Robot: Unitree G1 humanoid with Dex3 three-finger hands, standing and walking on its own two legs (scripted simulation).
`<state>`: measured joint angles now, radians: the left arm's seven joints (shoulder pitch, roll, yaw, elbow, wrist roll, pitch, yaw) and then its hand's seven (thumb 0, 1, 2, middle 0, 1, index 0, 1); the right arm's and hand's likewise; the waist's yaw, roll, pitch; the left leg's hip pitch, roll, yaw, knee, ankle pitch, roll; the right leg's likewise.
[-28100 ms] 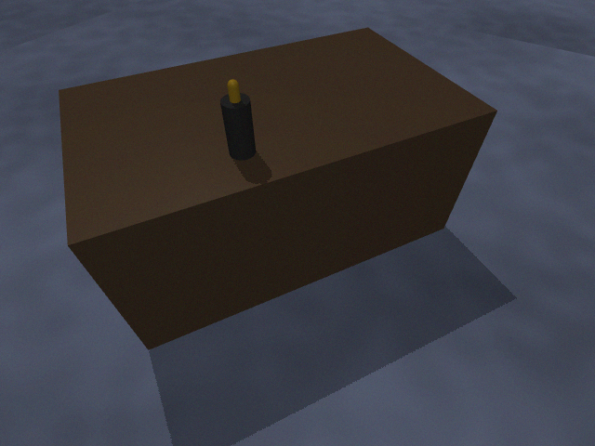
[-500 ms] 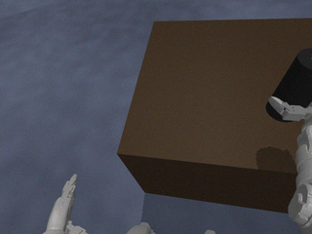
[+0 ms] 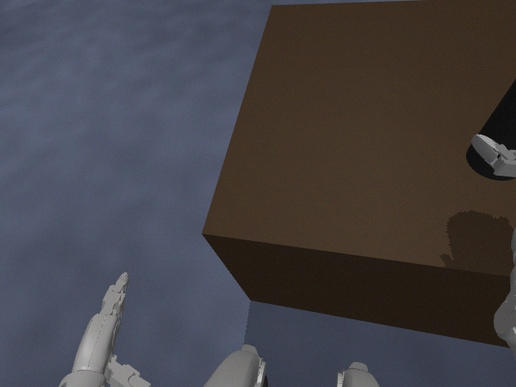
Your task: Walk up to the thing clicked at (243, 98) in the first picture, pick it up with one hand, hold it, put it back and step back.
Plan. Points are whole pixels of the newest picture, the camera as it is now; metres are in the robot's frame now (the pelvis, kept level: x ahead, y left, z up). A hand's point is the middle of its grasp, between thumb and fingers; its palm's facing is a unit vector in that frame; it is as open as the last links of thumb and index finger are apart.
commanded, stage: lower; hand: right
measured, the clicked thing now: out of the picture +0.51 -0.27 +0.12
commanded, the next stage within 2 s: loosen in 1.34 s
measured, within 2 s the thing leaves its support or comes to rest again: rests again in 1.28 s
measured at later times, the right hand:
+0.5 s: hand (495, 155) +0.51 -0.27 +0.01, palm faces +0.36 +0.93 +0.01, open 10.5 cm
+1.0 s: hand (483, 166) +0.51 -0.26 -0.02, palm faces +0.36 +0.93 +0.02, open 10.5 cm
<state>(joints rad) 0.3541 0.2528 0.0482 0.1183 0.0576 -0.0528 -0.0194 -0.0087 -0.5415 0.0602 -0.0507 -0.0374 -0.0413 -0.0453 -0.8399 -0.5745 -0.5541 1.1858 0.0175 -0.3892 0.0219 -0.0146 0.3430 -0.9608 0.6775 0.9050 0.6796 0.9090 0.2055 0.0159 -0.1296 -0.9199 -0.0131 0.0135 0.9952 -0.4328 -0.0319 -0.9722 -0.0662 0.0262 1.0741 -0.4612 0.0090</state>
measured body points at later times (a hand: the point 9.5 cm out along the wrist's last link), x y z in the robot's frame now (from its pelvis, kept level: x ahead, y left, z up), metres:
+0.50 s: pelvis +0.00 +0.00 -0.02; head +0.14 -0.05 +0.40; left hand +0.15 +0.27 -0.01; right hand +0.49 -0.32 +0.02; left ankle +0.02 +0.14 -0.66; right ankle +0.02 -0.12 -0.66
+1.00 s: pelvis -0.01 +0.01 -0.04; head +0.14 -0.05 +0.38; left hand +0.15 +0.27 -0.02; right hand +0.49 -0.31 -0.01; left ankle +0.02 +0.14 -0.66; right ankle +0.02 -0.12 -0.66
